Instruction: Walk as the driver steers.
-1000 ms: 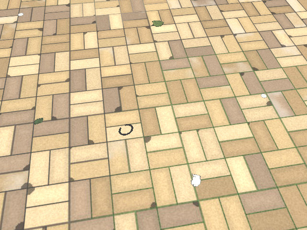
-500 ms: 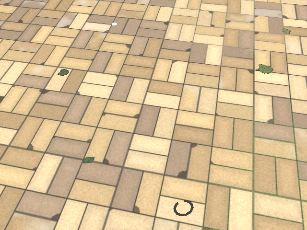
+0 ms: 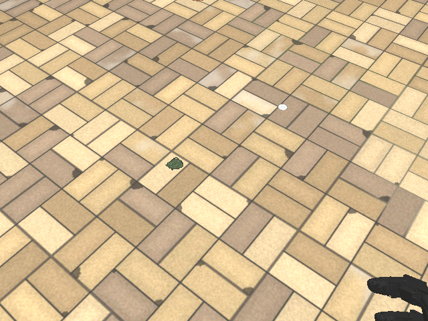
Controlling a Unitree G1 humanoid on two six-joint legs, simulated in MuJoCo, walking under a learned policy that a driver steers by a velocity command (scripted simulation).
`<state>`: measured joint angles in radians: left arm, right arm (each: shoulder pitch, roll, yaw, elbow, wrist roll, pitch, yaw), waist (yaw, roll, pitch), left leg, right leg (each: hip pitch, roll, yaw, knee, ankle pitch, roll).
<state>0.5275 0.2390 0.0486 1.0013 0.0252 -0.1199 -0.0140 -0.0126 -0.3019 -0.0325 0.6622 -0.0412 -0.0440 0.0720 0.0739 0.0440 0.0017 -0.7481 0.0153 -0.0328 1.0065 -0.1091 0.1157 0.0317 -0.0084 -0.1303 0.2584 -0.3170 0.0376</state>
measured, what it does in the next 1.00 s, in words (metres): walks ahead, turning right: left foot, then right foot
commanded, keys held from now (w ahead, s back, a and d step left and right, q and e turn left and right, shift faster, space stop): w+shift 0.02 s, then w+e+shift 0.98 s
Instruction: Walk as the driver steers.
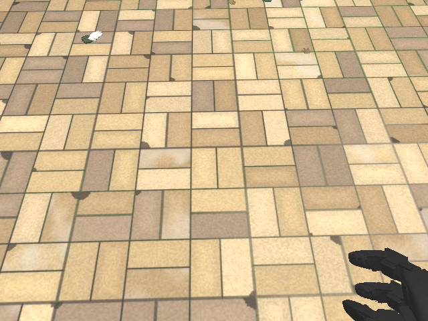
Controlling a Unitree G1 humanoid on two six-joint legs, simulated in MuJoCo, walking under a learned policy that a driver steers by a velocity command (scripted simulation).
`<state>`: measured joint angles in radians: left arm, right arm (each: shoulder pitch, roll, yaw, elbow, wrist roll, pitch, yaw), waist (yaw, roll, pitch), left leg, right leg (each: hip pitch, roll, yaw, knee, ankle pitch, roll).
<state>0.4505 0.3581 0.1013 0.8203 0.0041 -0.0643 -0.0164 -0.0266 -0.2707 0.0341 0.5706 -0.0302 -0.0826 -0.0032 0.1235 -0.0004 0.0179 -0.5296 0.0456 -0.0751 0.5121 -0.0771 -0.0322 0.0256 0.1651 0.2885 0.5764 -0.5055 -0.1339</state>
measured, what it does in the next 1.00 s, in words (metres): walks ahead: right foot, then left foot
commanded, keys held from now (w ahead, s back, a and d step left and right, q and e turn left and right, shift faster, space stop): w+e+shift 0.38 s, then e+shift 0.02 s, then shift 0.04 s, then q+shift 0.56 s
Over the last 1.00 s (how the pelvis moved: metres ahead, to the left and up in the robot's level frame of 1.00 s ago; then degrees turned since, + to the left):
0.94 -0.15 -0.02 -43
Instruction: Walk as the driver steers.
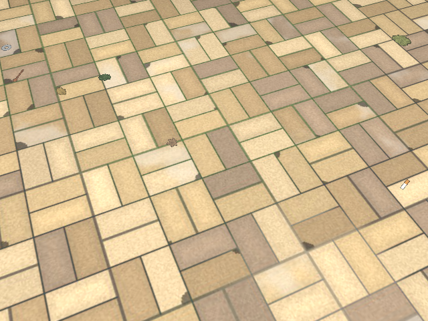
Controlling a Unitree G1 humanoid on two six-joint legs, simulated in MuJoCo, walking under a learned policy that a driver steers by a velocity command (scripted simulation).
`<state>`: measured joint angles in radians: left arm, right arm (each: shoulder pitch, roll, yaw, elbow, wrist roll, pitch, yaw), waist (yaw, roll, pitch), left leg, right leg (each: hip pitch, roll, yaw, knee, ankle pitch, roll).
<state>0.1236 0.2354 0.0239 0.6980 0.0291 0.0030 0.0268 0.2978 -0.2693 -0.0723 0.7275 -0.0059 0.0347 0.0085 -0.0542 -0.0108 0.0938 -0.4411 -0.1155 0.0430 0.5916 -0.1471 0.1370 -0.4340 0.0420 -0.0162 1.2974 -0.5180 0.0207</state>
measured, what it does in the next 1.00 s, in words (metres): walks ahead, turning left: right foot, then left foot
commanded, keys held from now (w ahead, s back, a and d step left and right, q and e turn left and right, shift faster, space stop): q+shift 0.42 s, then shift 0.16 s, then w+shift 0.24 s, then w+e+shift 0.18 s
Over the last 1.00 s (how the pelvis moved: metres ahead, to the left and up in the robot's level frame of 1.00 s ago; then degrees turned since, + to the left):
0.66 -0.09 0.00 -12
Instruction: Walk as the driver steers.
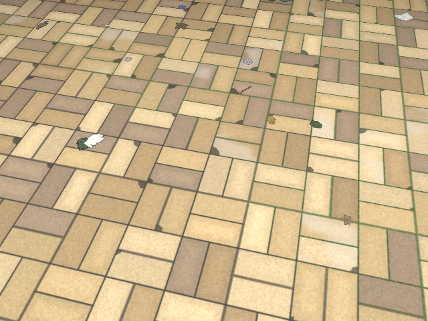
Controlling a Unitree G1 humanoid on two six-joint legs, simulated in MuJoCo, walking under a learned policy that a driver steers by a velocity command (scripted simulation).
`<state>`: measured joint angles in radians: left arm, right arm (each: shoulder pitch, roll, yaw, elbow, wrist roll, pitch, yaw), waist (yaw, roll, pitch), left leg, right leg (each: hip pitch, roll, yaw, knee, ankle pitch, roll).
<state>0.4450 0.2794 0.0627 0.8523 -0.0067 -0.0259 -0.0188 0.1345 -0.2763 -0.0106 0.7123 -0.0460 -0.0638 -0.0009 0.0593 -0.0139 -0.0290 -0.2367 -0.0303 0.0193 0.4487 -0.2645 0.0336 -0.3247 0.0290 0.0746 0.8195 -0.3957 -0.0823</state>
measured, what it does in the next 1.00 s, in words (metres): walks ahead, turning right: right foot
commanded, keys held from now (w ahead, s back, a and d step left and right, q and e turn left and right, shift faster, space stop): w+e+shift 0.14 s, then e+shift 0.38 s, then shift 0.02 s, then q+shift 0.46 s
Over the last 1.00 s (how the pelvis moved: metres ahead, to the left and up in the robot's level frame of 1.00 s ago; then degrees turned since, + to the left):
0.15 0.01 0.02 31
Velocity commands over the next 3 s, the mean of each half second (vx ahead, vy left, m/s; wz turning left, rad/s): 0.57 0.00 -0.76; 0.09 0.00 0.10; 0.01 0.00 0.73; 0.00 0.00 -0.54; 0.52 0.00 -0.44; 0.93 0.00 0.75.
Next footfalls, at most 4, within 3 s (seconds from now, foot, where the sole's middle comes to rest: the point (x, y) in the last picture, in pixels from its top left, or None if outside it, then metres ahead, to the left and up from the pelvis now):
0.36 right None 0.40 -0.14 -0.78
1.06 left None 0.45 0.02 -0.78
1.56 right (287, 303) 0.57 -0.16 -0.78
1.94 left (222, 297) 0.58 0.04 -0.78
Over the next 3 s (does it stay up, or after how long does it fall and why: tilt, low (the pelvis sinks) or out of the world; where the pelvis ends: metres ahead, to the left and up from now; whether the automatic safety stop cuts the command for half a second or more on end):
stays up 0.96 -0.29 -0.05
